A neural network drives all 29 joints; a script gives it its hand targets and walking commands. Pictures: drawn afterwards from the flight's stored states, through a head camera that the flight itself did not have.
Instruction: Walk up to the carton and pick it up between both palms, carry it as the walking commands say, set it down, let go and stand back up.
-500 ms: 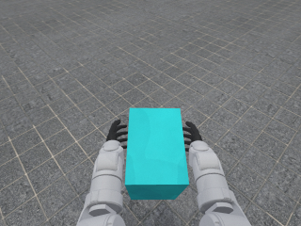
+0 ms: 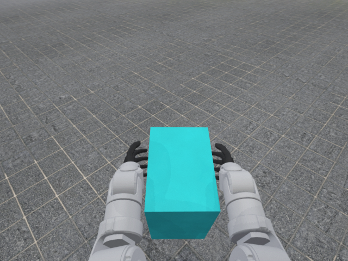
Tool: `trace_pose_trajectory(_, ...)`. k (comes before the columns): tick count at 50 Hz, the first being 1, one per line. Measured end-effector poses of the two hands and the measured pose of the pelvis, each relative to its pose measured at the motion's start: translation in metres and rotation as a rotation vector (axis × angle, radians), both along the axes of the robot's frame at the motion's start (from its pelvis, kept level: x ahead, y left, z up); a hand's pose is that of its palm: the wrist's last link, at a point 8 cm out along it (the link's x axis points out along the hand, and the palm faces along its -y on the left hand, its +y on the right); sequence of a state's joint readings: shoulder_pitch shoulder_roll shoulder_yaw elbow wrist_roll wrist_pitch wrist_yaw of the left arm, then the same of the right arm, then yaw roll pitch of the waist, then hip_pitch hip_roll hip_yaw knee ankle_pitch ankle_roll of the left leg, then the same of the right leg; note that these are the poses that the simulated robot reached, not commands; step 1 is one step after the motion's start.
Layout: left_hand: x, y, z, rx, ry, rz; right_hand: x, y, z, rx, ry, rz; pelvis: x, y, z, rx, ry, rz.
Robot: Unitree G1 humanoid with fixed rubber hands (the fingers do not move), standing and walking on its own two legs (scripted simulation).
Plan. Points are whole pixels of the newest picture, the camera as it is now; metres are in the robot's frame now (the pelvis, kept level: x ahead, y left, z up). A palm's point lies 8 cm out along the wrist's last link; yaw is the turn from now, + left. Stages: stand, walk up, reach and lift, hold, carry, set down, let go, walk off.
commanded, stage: reach and lift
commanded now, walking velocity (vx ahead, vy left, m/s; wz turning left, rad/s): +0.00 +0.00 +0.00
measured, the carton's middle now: (178, 185) +0.32 +0.02 -0.01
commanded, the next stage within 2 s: hold in 1.20 s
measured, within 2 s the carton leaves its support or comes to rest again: neither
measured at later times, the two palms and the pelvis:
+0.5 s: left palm (135, 166) +0.33 +0.12 +0.06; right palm (230, 171) +0.32 -0.11 +0.05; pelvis +0.01 +0.01 +0.00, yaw +0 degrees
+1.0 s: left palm (134, 172) +0.31 +0.12 +0.06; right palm (232, 176) +0.30 -0.11 +0.05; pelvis +0.00 +0.01 +0.00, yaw +0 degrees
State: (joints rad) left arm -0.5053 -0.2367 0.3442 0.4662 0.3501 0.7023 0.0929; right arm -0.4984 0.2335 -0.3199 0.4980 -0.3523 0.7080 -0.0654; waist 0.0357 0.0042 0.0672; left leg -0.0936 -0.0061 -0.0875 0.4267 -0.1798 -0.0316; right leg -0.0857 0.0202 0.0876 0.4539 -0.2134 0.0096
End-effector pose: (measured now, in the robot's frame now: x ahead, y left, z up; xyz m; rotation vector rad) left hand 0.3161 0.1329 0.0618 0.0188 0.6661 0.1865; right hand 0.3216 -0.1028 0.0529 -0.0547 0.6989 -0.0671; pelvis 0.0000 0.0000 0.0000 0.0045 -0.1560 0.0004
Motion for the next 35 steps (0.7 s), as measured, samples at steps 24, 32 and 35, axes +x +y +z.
trace_pose_trajectory(24,0.011,-0.008,-0.002,0.017,0.003,-0.067,-0.001,-0.008,-0.002,-0.011,-0.001,-0.041,0.008,0.008,0.001,-0.002,0.026,-0.003)
trace_pose_trajectory(32,0.008,-0.008,-0.002,0.025,0.007,-0.076,-0.004,-0.008,-0.001,-0.023,0.002,-0.033,0.009,0.009,0.001,-0.002,0.019,-0.002)
trace_pose_trajectory(35,0.006,-0.008,-0.002,0.027,0.009,-0.079,-0.006,-0.008,-0.001,-0.026,0.003,-0.031,0.009,0.009,0.001,-0.002,0.016,-0.002)
